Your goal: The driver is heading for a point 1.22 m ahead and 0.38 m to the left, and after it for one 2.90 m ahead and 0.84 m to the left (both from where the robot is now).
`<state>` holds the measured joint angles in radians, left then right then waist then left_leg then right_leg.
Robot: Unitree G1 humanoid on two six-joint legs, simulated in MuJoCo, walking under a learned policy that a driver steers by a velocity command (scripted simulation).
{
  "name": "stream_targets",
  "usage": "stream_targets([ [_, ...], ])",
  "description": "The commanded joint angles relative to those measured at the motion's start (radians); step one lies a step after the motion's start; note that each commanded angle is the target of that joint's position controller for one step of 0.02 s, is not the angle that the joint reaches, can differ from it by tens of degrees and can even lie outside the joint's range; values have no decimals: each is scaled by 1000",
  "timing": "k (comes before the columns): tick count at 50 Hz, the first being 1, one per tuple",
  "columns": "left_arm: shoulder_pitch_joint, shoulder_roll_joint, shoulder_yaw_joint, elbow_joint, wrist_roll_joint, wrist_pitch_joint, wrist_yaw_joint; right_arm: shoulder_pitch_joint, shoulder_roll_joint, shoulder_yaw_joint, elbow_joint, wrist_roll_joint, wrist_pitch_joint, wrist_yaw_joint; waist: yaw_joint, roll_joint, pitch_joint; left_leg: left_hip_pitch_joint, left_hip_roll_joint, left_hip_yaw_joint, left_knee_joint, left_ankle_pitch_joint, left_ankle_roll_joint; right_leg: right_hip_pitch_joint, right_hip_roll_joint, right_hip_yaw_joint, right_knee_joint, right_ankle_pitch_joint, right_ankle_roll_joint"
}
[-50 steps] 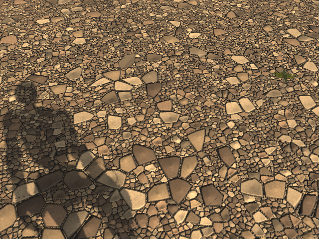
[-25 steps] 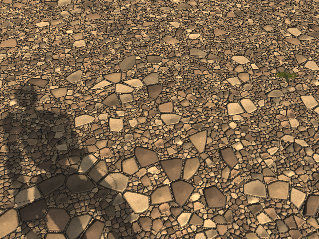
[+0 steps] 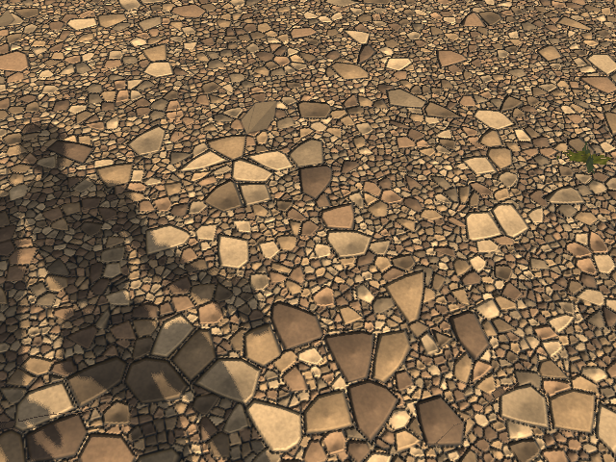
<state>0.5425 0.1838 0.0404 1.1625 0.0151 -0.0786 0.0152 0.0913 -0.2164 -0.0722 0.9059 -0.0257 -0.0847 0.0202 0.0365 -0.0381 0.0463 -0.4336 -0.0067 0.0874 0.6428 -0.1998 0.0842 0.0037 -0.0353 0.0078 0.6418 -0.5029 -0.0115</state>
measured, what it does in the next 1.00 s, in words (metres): walks ahead, turning left: right foot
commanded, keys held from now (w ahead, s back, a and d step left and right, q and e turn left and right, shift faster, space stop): w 0.42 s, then w+q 0.58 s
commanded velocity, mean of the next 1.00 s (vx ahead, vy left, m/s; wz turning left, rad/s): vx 0.49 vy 0.00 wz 0.22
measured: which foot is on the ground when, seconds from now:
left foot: down 0.00-0.52, up 0.54-1.00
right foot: up 0.00-0.50, down 0.52-1.00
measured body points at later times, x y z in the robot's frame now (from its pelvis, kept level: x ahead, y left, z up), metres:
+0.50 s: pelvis +0.26 +0.01 +0.01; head +0.31 +0.00 +0.46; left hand +0.47 +0.22 -0.10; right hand +0.16 -0.21 -0.13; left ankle +0.08 +0.09 -0.71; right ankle +0.41 -0.07 -0.71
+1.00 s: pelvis +0.53 +0.03 +0.01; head +0.57 +0.05 +0.46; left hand +0.41 +0.24 -0.13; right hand +0.77 -0.13 -0.10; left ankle +0.65 +0.16 -0.69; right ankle +0.41 -0.08 -0.72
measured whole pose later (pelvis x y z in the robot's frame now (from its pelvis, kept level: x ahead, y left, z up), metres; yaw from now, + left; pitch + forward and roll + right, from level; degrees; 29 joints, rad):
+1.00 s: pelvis +0.53 +0.03 +0.01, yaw +17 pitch +1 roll -1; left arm 0.42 0.18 0.05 1.02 0.02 -0.10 0.03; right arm 0.03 -0.19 -0.05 0.83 -0.04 -0.01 0.06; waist 0.05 0.02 0.07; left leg -0.56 0.05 0.13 0.65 -0.10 0.13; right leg 0.11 0.00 -0.33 0.27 -0.38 0.00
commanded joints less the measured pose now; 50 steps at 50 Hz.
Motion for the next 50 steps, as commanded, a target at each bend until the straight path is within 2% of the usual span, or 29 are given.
stream_targets([
  [1,-50,46,5,-123,4,-19,-19,443,-209,-49,106,-2,27,-18,-147,235,-125,555,392,-881,-509,-510,189,-645,76,55,682,26,-68],
  [2,-118,59,8,-153,5,-13,-24,292,-173,-37,67,3,24,-16,-86,135,-1,443,385,-742,-481,-503,176,-694,6,45,707,128,-86],
  [3,-170,58,8,-161,11,-15,-27,225,-121,-21,49,8,11,-8,-76,46,49,338,334,-595,-474,-306,155,-665,-32,44,651,211,-92],
  [4,-155,44,9,-157,14,-12,-28,203,-103,-13,51,7,1,-7,-39,50,37,295,285,-492,-473,-178,131,-609,-50,41,600,241,-91],
  [5,-126,41,11,-149,22,-1,-31,208,-68,0,61,8,-6,-10,-13,63,25,261,251,-410,-482,-80,115,-559,-64,38,556,246,-83],
  [6,-117,41,13,-149,24,9,-34,235,-57,7,74,6,-14,-13,-4,89,18,253,241,-368,-481,18,118,-534,-62,28,529,244,-75],
  [8,-165,47,19,-169,21,24,-37,293,-58,12,98,8,-24,-21,3,90,27,281,223,-301,-488,156,124,-572,-59,5,479,261,-62],
  [10,-263,50,20,-202,22,33,-43,334,-67,14,107,10,-26,-25,-10,81,45,316,216,-261,-514,194,129,-646,-65,-17,412,315,-47],
  [12,-372,49,19,-242,21,35,-48,370,-60,19,113,11,-25,-25,-31,76,61,350,206,-229,-529,236,130,-700,-65,-36,319,375,-32],
  [15,-511,31,10,-292,13,32,-54,405,-50,26,120,13,-26,-25,-59,89,74,369,181,-172,-530,332,116,-675,-40,-71,133,465,-21],
  [20,-626,41,7,-342,5,25,-51,463,-62,24,146,7,-27,-35,-86,104,82,490,207,-144,-496,478,108,-627,-4,-101,-41,489,-56],
  [22,-612,56,14,-348,6,17,-45,454,-71,23,150,3,-24,-40,-68,106,68,535,220,-141,-424,654,99,-565,21,-107,-78,428,-85],
  [23,-561,67,21,-337,5,12,-39,440,-83,21,149,1,-23,-42,-41,115,39,545,218,-139,-351,802,89,-489,48,-112,-94,383,-100],
  [24,-463,87,32,-309,5,6,-30,428,-98,17,149,-1,-20,-42,-1,123,-14,547,208,-138,-235,911,79,-376,78,-116,-117,348,-115],
  [25,-300,109,45,-258,9,-5,-20,403,-106,16,143,4,-15,-39,70,104,-99,487,175,-118,-54,876,63,-172,83,-116,-187,395,-134],
  [26,-132,178,66,-227,36,-15,-7,389,-80,25,114,18,-16,-33,129,51,-213,282,133,-104,204,581,51,100,-88,58,-201,318,-175],
  [27,-69,272,88,-226,61,-13,-10,518,47,50,96,64,-10,-27,70,-160,-361,-84,-33,-34,593,-181,6,394,-415,529,-264,238,-296],
  [28,-129,225,82,-235,24,3,-19,478,-77,15,110,41,-2,-35,64,-37,-343,-148,-24,-136,707,-260,22,289,-408,635,-359,148,-297],
  [29,-247,164,62,-252,12,2,-23,384,-81,8,80,29,0,-33,21,-4,-177,-178,31,-149,688,-171,26,127,-369,465,-396,122,-257],
  [30,-305,107,47,-257,12,-8,-26,330,-56,12,68,22,-1,-29,4,27,-83,-161,68,-147,636,-111,26,-6,-324,342,-442,199,-223],
  [32,-306,57,31,-234,8,-21,-14,325,-29,6,65,-2,24,-15,-45,1,-14,-92,103,-144,565,-75,20,-149,-242,158,-481,320,-151],
  [33,-282,59,30,-223,7,-29,-10,337,-11,5,63,-5,38,-7,-56,-20,-18,-75,103,-136,556,-72,15,-168,-245,121,-485,372,-153],
  [34,-256,61,31,-215,4,-38,-8,325,-3,5,55,-7,49,-3,-62,-9,-12,-90,107,-131,549,-62,11,-167,-240,85,-490,428,-151],
  [35,-240,74,33,-209,-1,-45,-7,298,4,4,42,-9,57,2,-67,-13,-2,-122,113,-123,533,-39,6,-164,-238,46,-499,455,-149],
  [37,-214,88,36,-205,1,-51,-5,223,0,3,11,-9,67,11,-64,-13,15,-195,125,-110,494,31,-3,-146,-226,-21,-512,497,-141],
  [42,-160,92,29,-193,3,-51,-2,26,4,16,-67,-3,65,31,-35,-22,56,-220,109,-44,213,202,-16,-116,-188,-166,-506,622,-122],
  [46,-89,127,35,-175,4,-42,9,-95,-5,23,-120,-8,63,41,0,-25,69,-194,80,33,47,191,14,4,-224,-222,-478,736,-117],
  [48,-80,140,37,-169,7,-30,16,-103,-18,18,-132,-12,62,42,-9,-33,60,-163,49,58,4,120,43,74,-239,-252,-414,906,-112],
  [50,-92,171,45,-173,10,-17,22,-47,-41,6,-123,-15,64,35,-44,-63,13,-70,-14,93,-8,13,82,121,-246,-282,-278,1191,-103],
])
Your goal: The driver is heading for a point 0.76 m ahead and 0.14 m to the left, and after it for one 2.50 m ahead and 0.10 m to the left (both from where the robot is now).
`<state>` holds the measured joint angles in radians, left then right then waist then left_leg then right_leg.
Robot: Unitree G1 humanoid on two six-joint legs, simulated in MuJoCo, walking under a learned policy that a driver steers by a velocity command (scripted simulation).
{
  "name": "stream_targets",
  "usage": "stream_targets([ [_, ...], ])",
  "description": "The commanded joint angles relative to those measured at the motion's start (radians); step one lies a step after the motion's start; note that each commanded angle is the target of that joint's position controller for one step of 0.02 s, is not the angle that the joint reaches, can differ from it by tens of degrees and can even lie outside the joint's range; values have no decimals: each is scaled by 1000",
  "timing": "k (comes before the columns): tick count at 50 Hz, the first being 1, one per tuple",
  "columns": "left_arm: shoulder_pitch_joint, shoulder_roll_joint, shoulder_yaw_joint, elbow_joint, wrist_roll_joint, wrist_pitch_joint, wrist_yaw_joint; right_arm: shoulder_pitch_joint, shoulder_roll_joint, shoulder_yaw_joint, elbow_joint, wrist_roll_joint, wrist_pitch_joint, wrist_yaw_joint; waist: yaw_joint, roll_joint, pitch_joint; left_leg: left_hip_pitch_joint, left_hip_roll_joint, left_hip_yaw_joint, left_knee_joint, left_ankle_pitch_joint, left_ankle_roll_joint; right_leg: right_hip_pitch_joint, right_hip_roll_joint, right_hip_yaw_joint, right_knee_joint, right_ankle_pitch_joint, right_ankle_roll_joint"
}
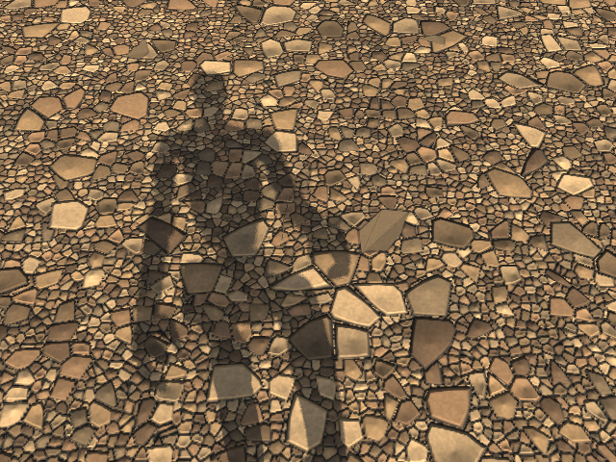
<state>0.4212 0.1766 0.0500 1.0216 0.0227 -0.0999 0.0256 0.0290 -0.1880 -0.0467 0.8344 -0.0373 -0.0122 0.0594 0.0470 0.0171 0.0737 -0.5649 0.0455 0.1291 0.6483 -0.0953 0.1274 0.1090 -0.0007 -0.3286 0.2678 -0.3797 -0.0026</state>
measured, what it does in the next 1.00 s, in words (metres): walks ahead, turning left: left foot, then right foot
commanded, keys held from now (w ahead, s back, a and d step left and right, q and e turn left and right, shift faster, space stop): w+q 0.56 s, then w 0.40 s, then w+e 0.04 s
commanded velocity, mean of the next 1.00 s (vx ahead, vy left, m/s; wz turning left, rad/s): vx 0.50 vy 0.00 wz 0.44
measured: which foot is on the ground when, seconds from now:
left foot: up 0.00-0.04, down 0.06-0.64, up 0.66-1.00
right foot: down 0.00-0.08, up 0.10-0.60, down 0.62-1.00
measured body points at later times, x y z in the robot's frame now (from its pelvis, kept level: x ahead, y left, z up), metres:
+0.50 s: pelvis +0.27 +0.04 +0.01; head +0.30 +0.07 +0.46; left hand +0.41 +0.32 -0.10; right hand +0.31 -0.24 -0.11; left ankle +0.15 +0.07 -0.73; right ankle +0.48 -0.07 -0.68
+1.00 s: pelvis +0.54 +0.09 +0.02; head +0.57 +0.10 +0.46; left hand +0.40 +0.31 -0.12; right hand +0.80 -0.04 -0.10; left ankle +0.60 +0.27 -0.68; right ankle +0.52 -0.01 -0.73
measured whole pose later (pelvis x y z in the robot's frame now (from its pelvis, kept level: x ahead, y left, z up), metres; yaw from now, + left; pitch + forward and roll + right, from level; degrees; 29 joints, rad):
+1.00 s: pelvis +0.54 +0.09 +0.02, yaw +26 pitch +1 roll -1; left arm 0.43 0.23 0.04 0.92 0.01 -0.09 -0.02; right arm 0.11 -0.25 -0.02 0.77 -0.04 -0.03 0.05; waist 0.06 0.05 0.03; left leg -0.61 0.07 0.00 0.75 -0.10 0.02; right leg -0.03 0.06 -0.07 0.22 -0.22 -0.05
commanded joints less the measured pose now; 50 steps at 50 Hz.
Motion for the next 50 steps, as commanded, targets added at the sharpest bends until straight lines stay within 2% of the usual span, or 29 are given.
stream_targets([
  [1,21,194,40,-36,4,15,12,89,-86,-29,-33,-4,-10,-8,-86,-125,-57,137,-103,59,-29,-141,61,25,-282,48,221,1151,-112],
  [2,12,209,44,-45,2,25,9,194,-109,-43,-2,-5,-16,-14,-128,-118,-120,262,-136,52,-79,-153,85,-5,-281,45,394,1115,-106],
  [3,-9,210,44,-65,-1,30,2,340,-158,-66,42,-16,-24,-26,-201,-60,-200,487,-110,-30,-163,-143,123,-152,-259,35,652,912,-75],
  [4,12,107,24,-126,-19,28,-12,375,-271,-95,37,-25,-26,-40,-167,133,-289,787,182,-464,-191,-216,231,-547,-141,43,1009,198,-24],
  [5,-57,144,33,-190,-19,16,-25,374,-318,-102,16,1,-15,-39,-154,134,-346,871,316,-894,-351,-158,322,-780,22,251,1207,-176,3],
  [6,-175,156,34,-215,-14,6,-29,346,-289,-94,28,14,-7,-46,-153,17,-211,792,281,-726,-376,-110,277,-883,-51,342,1185,-61,-8],
  [7,-174,144,26,-218,-19,-6,-31,299,-242,-82,31,23,-11,-51,-115,-13,-116,660,251,-605,-387,-4,235,-858,-87,339,1094,30,-14],
  [8,-153,140,28,-199,-10,-5,-27,250,-203,-71,22,24,-18,-54,-68,-58,-74,562,191,-512,-395,109,187,-794,-116,344,1005,65,-12],
  [9,-128,138,28,-192,10,14,-26,213,-172,-61,14,37,-25,-57,-33,-64,-68,497,135,-435,-410,173,151,-731,-129,347,958,82,-3],
  [10,-99,128,26,-193,23,34,-29,215,-170,-56,10,40,-36,-58,-16,-12,-86,451,129,-413,-412,255,163,-676,-133,350,927,79,12],
  [12,-125,122,25,-209,29,61,-36,254,-180,-55,21,47,-56,-57,-11,-12,-84,429,93,-378,-416,325,163,-680,-130,338,873,85,39],
  [14,-200,125,24,-238,27,70,-42,298,-202,-59,22,41,-60,-58,-32,-2,-67,428,68,-371,-433,302,142,-730,-126,323,803,155,55],
  [18,-364,138,21,-302,22,76,-45,396,-208,-58,27,39,-54,-57,-91,31,-40,507,66,-415,-444,265,110,-845,-107,326,650,278,63],
  [25,-559,141,0,-396,10,55,-58,483,-222,-56,21,25,-50,-71,-150,59,-15,632,80,-472,-372,364,108,-844,-36,327,400,343,33],
  [27,-540,159,0,-408,4,46,-57,463,-239,-61,10,22,-51,-79,-128,71,-16,629,93,-498,-341,408,84,-751,-21,340,325,328,11],
  [28,-486,172,3,-398,2,41,-52,429,-250,-63,0,22,-51,-81,-95,77,-25,596,89,-495,-314,453,61,-650,-6,340,285,301,-4],
  [30,-258,214,23,-328,0,29,-32,382,-266,-65,-8,22,-60,-72,2,50,-130,550,40,-444,-102,663,15,-344,45,302,223,267,-44],
  [31,-117,241,34,-300,11,17,-18,382,-243,-58,-11,28,-67,-63,68,13,-221,451,-16,-406,107,541,-3,-127,-32,360,200,265,-75],
  [32,2,322,49,-302,40,14,-4,446,-139,-32,-42,48,-72,-58,70,-145,-374,258,-105,-324,419,109,-31,112,-297,692,180,83,-142],
  [33,-32,356,61,-285,28,29,-15,550,-144,-33,-42,55,-67,-59,-12,-360,-425,61,-211,-267,610,-423,-47,164,-435,1132,18,79,-245],
  [34,-132,259,45,-307,11,37,-25,518,-187,-34,-9,21,-53,-66,-44,-160,-253,-10,-126,-287,676,-349,-42,9,-405,1061,-1,-51,-242],
  [35,-191,184,26,-313,3,35,-31,427,-183,-30,-15,10,-50,-56,-38,-44,-135,-3,-93,-272,638,-273,-47,-129,-349,894,-16,-26,-227],
  [36,-208,155,17,-301,9,31,-32,380,-167,-27,-28,10,-48,-49,-49,-25,-80,12,-66,-265,576,-241,-49,-211,-296,771,-40,65,-199],
  [37,-193,150,11,-279,7,25,-31,342,-160,-25,-44,0,-42,-40,-56,-54,-51,31,-45,-262,523,-229,-50,-262,-243,673,-60,165,-172],
  [38,-177,166,14,-262,5,15,-32,370,-152,-22,-38,-2,-32,-34,-71,-111,-66,60,-45,-252,506,-227,-58,-276,-237,628,-63,252,-176],
  [40,-129,171,16,-233,-7,-6,-41,359,-148,-19,-38,-6,-23,-29,-74,-112,-76,47,-46,-242,479,-218,-65,-266,-227,571,-71,392,-191],
  [42,-104,183,18,-216,-12,-15,-43,290,-144,-14,-60,-9,-22,-23,-69,-100,-62,-26,-24,-221,427,-168,-76,-239,-226,527,-106,407,-203],
  [46,-50,175,14,-183,-17,-7,-45,106,-114,11,-116,-6,-28,-10,-35,-92,-28,-71,25,-135,212,-22,-106,-222,-181,426,-144,446,-190],
  [50,27,198,17,-147,-17,-1,-44,-27,-97,29,-153,3,-36,-9,7,-96,-18,16,5,-81,9,40,-112,-204,-175,399,-107,552,-176],
])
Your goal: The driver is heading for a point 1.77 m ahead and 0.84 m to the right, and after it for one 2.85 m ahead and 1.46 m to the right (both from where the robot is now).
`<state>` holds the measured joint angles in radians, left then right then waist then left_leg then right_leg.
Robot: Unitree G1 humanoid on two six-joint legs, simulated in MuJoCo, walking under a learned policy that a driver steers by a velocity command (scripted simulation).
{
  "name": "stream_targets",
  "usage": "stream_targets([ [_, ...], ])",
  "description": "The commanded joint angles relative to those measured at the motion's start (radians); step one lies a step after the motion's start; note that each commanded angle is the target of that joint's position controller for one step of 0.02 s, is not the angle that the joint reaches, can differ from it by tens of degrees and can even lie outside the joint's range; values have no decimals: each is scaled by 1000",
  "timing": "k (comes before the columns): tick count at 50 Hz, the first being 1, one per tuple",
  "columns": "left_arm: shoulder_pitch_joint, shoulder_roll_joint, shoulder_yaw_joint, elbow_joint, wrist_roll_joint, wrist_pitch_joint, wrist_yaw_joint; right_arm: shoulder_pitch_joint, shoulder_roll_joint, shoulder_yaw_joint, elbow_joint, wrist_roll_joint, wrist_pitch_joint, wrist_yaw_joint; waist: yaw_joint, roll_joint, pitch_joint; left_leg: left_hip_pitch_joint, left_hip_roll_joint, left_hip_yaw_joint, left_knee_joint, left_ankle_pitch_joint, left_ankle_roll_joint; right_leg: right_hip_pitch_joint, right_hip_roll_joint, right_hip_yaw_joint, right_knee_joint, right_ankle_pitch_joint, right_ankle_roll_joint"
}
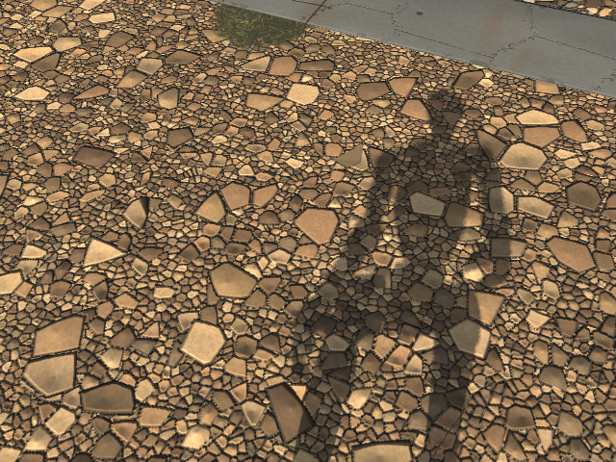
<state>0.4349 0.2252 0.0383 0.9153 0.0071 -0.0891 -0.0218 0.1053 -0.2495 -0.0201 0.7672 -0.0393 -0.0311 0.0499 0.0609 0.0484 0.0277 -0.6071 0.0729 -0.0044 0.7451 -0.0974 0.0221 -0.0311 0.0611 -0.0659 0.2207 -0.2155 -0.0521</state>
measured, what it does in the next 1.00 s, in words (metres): walks ahead, turning right: left foot, then right foot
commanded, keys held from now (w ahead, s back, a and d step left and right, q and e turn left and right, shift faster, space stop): w+e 1.00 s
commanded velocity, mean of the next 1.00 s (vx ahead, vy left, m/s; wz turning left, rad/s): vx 0.50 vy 0.00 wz -0.46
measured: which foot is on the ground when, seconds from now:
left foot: up 0.00-0.12, down 0.14-0.66, up 0.68-1.00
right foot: down 0.00-0.16, up 0.18-0.66, down 0.68-1.00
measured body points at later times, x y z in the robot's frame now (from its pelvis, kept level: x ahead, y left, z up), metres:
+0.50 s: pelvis +0.25 +0.02 +0.00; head +0.27 +0.03 +0.45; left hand +0.44 +0.24 -0.12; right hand +0.18 -0.24 -0.13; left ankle +0.19 +0.12 -0.75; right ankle +0.34 -0.14 -0.68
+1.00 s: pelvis +0.48 -0.10 +0.00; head +0.50 -0.13 +0.45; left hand +0.64 +0.13 -0.12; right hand +0.51 -0.40 -0.11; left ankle +0.68 -0.01 -0.68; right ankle +0.42 -0.12 -0.75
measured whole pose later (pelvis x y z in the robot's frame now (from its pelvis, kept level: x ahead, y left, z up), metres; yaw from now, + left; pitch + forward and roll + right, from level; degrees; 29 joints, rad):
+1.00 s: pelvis +0.48 -0.10 +0.00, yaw -32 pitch +1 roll +0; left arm 0.39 0.27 0.07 0.84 0.00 -0.04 -0.01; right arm 0.11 -0.26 -0.04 0.74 -0.05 -0.02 0.02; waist 0.05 0.04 0.04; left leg -0.67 0.12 -0.04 0.88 -0.14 -0.06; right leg -0.10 0.15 0.08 0.30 -0.21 -0.13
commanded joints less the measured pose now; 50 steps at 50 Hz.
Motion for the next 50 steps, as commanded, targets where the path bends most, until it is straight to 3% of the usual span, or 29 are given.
stream_targets([
  [1,28,158,30,-34,0,-9,4,-118,-41,2,-91,6,-19,-3,-4,-128,27,73,-32,57,-115,30,-5,-45,-248,150,-39,415,-126],
  [4,26,182,35,-26,6,3,12,-103,-64,-5,-94,8,-31,-15,-27,-136,17,149,-59,49,-188,-48,16,3,-277,197,44,501,-117],
  [6,6,183,35,-23,-1,9,14,77,-97,-23,-35,-4,-49,-32,-114,-98,-67,406,-91,49,-313,-41,47,-28,-230,168,254,597,-87],
  [7,-8,153,26,-44,-10,6,13,232,-156,-42,0,-25,-62,-47,-177,-37,-178,646,31,-72,-328,-76,86,-165,-176,133,465,439,-64],
  [8,28,44,0,-94,-35,4,11,328,-253,-64,-2,-46,-61,-60,-184,144,-306,917,324,-425,-380,-170,153,-466,-52,45,775,-56,-22],
  [9,64,115,22,-87,-20,18,21,320,-258,-74,6,-11,-43,-58,-161,172,-324,861,397,-623,-458,-205,212,-581,-19,79,928,-315,-33],
  [10,16,145,34,-75,-4,32,23,241,-168,-52,-5,2,-37,-53,-128,61,-181,745,339,-495,-473,-269,191,-614,-82,125,973,-249,-42],
  [11,-26,115,29,-78,-2,34,13,178,-109,-37,-10,10,-43,-49,-108,38,-76,625,285,-364,-518,-228,169,-610,-114,124,947,-178,-36],
  [12,-38,101,30,-74,1,42,6,145,-78,-30,-9,10,-49,-49,-85,44,-35,552,239,-268,-554,-172,136,-581,-134,117,915,-135,-28],
  [13,-38,99,34,-74,15,55,-2,141,-67,-26,0,14,-56,-54,-65,65,-10,502,211,-198,-574,-107,119,-560,-147,113,899,-112,-17],
  [17,-102,72,36,-102,23,83,-25,178,-86,-38,30,25,-86,-57,-41,32,2,493,196,-46,-614,71,130,-610,-160,99,900,2,11],
  [22,-264,59,27,-163,23,86,-41,233,-86,-42,68,20,-84,-57,-63,22,38,530,170,99,-617,158,129,-682,-160,68,722,165,28],
  [25,-370,49,15,-204,27,83,-53,261,-108,-48,84,20,-81,-61,-89,27,61,552,178,161,-609,194,120,-633,-149,12,556,224,10],
  [28,-432,61,13,-237,33,82,-59,306,-131,-55,108,18,-69,-67,-106,21,75,643,204,201,-566,299,106,-608,-127,-37,460,154,-30],
  [31,-392,81,23,-240,37,83,-48,308,-168,-63,120,15,-49,-74,-76,48,26,719,210,252,-388,708,85,-492,-44,-97,413,0,-89],
  [32,-319,96,32,-223,37,79,-41,305,-186,-67,122,14,-38,-75,-42,53,-22,728,209,262,-256,825,83,-409,-3,-108,397,-53,-114],
  [33,-191,116,47,-186,40,69,-31,296,-197,-70,117,18,-28,-74,17,34,-99,682,197,276,-58,794,70,-249,35,-102,333,-42,-142],
  [34,-22,181,74,-135,51,62,-14,286,-183,-65,94,17,-26,-72,91,-41,-201,491,172,281,222,535,36,16,-37,37,272,-71,-187],
  [35,-40,317,106,-146,47,64,-1,327,-50,-36,18,27,-34,-51,15,-294,-278,18,-7,254,584,-363,-28,341,-355,561,220,-86,-327],
  [36,0,323,110,-166,13,76,2,205,-129,-51,-17,18,-46,-47,75,-167,-334,-119,-83,19,714,-438,-38,365,-413,833,79,-41,-372],
  [37,-45,296,102,-149,9,81,12,131,-122,-47,-42,27,-57,-42,53,-106,-189,-194,-17,-26,690,-327,-24,278,-390,650,71,48,-342],
  [38,-88,234,86,-144,1,77,16,144,-112,-40,-34,29,-68,-45,10,-53,-96,-146,22,-22,584,-247,-18,132,-352,542,62,166,-301],
  [39,-134,197,75,-148,0,70,18,154,-111,-42,-22,19,-64,-47,-34,-27,-46,-79,44,-26,507,-229,-21,22,-294,456,51,264,-262],
  [41,-173,159,60,-158,-8,54,16,199,-107,-42,-12,-9,-26,-45,-83,-40,-53,33,52,-30,433,-226,-42,-86,-234,370,27,374,-239],
  [43,-151,179,63,-149,-10,36,12,195,-86,-38,-23,-12,-2,-37,-96,-51,-52,38,44,-13,371,-211,-60,-127,-204,335,8,401,-246],
  [47,-70,197,67,-136,-7,32,11,33,-82,-34,-79,-8,7,-33,-46,-81,3,-57,37,0,190,-57,-83,-121,-171,343,-26,307,-215],
  [50,-14,201,69,-128,-8,34,14,-67,-80,-28,-111,-3,3,-28,-4,-100,7,-83,14,-7,58,40,-83,-57,-164,361,-4,316,-190],
])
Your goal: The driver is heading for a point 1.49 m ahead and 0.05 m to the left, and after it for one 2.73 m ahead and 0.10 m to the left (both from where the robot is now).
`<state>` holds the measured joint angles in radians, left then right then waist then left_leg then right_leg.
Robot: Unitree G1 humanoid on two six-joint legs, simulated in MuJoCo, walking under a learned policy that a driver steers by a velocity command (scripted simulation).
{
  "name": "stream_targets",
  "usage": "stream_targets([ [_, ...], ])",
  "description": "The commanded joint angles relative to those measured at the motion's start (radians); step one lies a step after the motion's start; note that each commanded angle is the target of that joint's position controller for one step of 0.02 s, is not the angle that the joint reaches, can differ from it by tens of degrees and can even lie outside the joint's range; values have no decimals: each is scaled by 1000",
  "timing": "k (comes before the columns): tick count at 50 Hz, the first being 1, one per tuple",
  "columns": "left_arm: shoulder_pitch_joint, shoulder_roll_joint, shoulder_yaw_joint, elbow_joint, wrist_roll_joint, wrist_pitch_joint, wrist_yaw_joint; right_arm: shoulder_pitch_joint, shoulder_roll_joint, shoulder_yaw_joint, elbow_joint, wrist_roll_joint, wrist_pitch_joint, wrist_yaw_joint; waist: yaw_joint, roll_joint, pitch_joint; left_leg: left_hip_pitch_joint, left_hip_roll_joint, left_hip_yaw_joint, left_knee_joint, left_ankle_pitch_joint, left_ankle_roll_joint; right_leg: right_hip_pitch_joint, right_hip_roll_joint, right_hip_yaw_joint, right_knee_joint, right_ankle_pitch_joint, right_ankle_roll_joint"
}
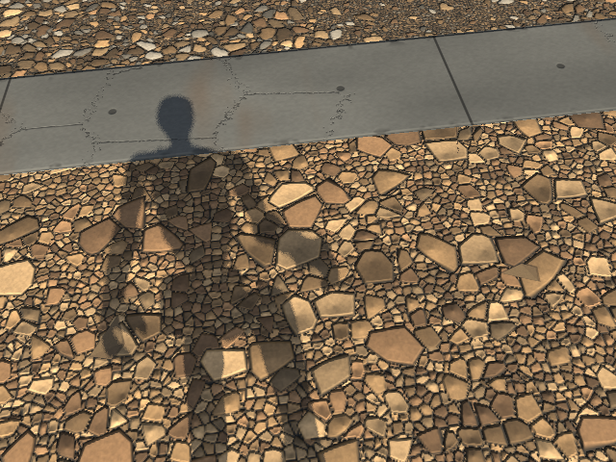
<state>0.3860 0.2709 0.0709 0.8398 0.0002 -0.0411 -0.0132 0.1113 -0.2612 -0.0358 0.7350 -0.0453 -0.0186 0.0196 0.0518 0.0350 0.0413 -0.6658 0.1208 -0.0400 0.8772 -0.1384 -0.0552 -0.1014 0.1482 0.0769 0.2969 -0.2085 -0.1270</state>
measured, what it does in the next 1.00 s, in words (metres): walks ahead: left foot, then right foot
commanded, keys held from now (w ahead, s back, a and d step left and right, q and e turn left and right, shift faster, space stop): w+e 0.22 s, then w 0.58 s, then w+q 0.20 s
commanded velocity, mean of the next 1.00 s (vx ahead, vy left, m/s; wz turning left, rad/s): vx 0.50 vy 0.00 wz -0.23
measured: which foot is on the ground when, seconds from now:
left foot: up 0.00-0.18, down 0.20-0.70, up 0.72-1.00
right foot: down 0.00-0.20, up 0.22-0.68, down 0.70-1.00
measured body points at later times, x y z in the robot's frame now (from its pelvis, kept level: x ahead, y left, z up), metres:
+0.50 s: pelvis +0.27 +0.04 +0.00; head +0.30 +0.05 +0.45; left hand +0.47 +0.25 -0.11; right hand +0.23 -0.24 -0.12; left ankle +0.26 +0.14 -0.74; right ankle +0.30 -0.12 -0.68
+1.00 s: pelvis +0.51 -0.08 +0.00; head +0.52 -0.09 +0.45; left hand +0.57 +0.18 -0.12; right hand +0.55 -0.35 -0.13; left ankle +0.63 +0.06 -0.67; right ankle +0.45 -0.13 -0.74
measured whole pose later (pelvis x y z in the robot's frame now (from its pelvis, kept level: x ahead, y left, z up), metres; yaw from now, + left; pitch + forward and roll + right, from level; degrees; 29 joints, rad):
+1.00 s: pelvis +0.51 -0.08 +0.00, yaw -11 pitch +0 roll -1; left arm 0.38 0.24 0.03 0.90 0.02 -0.09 0.00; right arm 0.23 -0.27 -0.05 0.86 -0.03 -0.02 0.04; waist 0.02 0.05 0.02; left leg -0.64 0.07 -0.04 0.97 -0.13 0.03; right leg -0.04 0.06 -0.13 0.22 -0.20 -0.08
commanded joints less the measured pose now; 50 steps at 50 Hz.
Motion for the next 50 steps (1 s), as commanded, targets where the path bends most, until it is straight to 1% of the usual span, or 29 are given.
stream_targets([
  [1,53,158,37,-50,0,-14,7,-104,-68,-10,-90,5,-12,4,18,-89,-7,-28,-43,28,-110,98,-4,35,-252,226,-68,326,-112],
  [4,94,166,38,-47,9,-11,14,-182,-72,-3,-122,12,-24,8,46,-97,-2,-18,-76,30,-202,99,7,94,-264,256,-15,407,-108],
  [6,88,178,40,-53,15,-10,21,-189,-84,-3,-137,16,-32,8,38,-109,-3,41,-95,20,-263,71,23,107,-277,288,23,450,-91],
  [8,29,195,44,-70,17,-11,25,-96,-110,-11,-118,20,-41,0,-19,-124,-18,222,-124,19,-336,8,50,52,-273,301,80,508,-51],
  [9,3,203,45,-77,16,-14,21,4,-133,-22,-88,20,-46,-10,-64,-118,-61,370,-153,34,-363,-26,67,17,-249,297,170,590,-29],
  [10,-13,192,41,-78,7,-21,12,135,-163,-35,-56,13,-59,-23,-135,-62,-133,567,-119,11,-427,-3,95,-44,-184,247,355,573,-3],
  [11,-5,114,18,-109,-4,-30,5,299,-238,-52,-52,-10,-66,-42,-190,49,-292,802,117,-223,-461,-225,147,-167,-121,168,639,302,21],
  [12,114,54,5,-136,-21,-25,7,274,-313,-67,-53,-20,-53,-41,-101,287,-354,948,331,-687,-591,-293,252,-455,25,62,860,-354,47],
  [13,107,128,10,-96,17,-10,16,219,-227,-57,-56,0,-43,-33,-76,134,-243,834,306,-717,-602,-386,264,-530,-71,69,951,-293,39],
  [14,46,129,12,-89,25,-7,7,163,-140,-37,-61,10,-43,-27,-71,28,-126,705,255,-555,-616,-348,250,-517,-104,60,937,-196,43],
  [15,4,109,6,-92,27,-5,-1,137,-99,-26,-51,9,-46,-21,-64,-7,-67,619,199,-415,-635,-216,233,-495,-129,50,894,-146,51],
  [17,-12,88,1,-92,38,9,-17,149,-85,-18,-19,13,-59,-20,-47,59,-37,539,117,-242,-668,-31,203,-447,-152,38,836,-120,66],
  [18,-3,82,-2,-92,39,15,-21,168,-98,-21,-3,19,-71,-15,-40,91,-48,531,120,-214,-666,73,217,-432,-145,32,826,-118,72],
  [21,-74,78,-7,-111,42,21,-29,205,-110,-27,30,30,-92,-4,-39,70,-38,552,117,-135,-699,168,240,-496,-150,30,769,-67,87],
  [24,-201,60,-22,-151,43,16,-39,232,-113,-28,58,33,-89,-3,-57,57,-5,557,96,-59,-739,167,241,-541,-178,-11,618,34,107],
  [27,-313,30,-45,-179,39,8,-48,264,-119,-29,85,36,-82,1,-82,63,5,535,66,10,-740,205,225,-461,-196,-93,428,122,111],
  [29,-360,35,-49,-190,35,5,-46,304,-137,-34,107,36,-78,1,-97,67,8,556,81,14,-721,238,218,-414,-190,-124,354,117,100],
  [32,-368,58,-44,-197,36,-1,-34,329,-161,-40,133,33,-66,-3,-89,66,14,621,122,1,-664,327,208,-363,-172,-142,283,52,64],
  [33,-331,64,-40,-185,40,-5,-28,325,-167,-41,139,34,-61,-5,-67,62,-2,634,121,11,-603,425,200,-301,-151,-153,248,27,48],
  [34,-233,71,-32,-151,47,-13,-21,321,-165,-39,145,38,-55,-7,-18,33,-48,628,92,49,-470,535,183,-169,-124,-164,179,44,28],
  [35,-79,107,-16,-96,61,-23,-11,328,-139,-29,143,39,-54,-8,37,-10,-146,549,44,88,-279,498,162,46,-144,-128,165,33,0],
  [36,79,201,9,-78,81,-28,4,328,-70,-7,89,51,-57,-5,91,-166,-288,306,-29,143,49,153,122,318,-419,201,119,-103,-75],
  [37,99,270,28,-68,50,-16,10,386,-56,-10,77,45,-53,-7,56,-313,-332,64,-171,101,285,-408,111,396,-586,581,-15,-100,-164],
  [38,35,208,17,-66,19,-10,10,308,-131,-31,86,23,-41,-14,42,-165,-203,-15,-106,8,347,-355,124,303,-531,493,-14,-116,-148],
  [39,-41,146,0,-73,17,-14,7,264,-112,-27,74,28,-46,-6,7,-130,-96,-18,-70,4,317,-267,130,181,-483,360,-35,-49,-125],
  [40,-87,104,-11,-73,19,-21,3,251,-91,-23,79,32,-47,-1,-23,-109,-56,27,-42,8,259,-211,126,92,-430,264,-70,28,-92],
  [41,-109,81,-18,-69,18,-28,5,267,-81,-22,94,26,-35,2,-49,-119,-34,73,-30,10,225,-188,116,31,-399,188,-98,80,-66],
  [44,-87,77,-17,-40,18,-54,10,278,-57,-21,112,19,-10,18,-73,-116,-21,108,-40,-2,210,-122,95,-26,-377,68,-155,206,-58],
  [50,-21,73,-16,13,16,-66,14,88,-39,-21,63,19,-2,27,-46,-88,35,-32,-45,0,48,87,77,31,-355,-102,-195,296,-31],
])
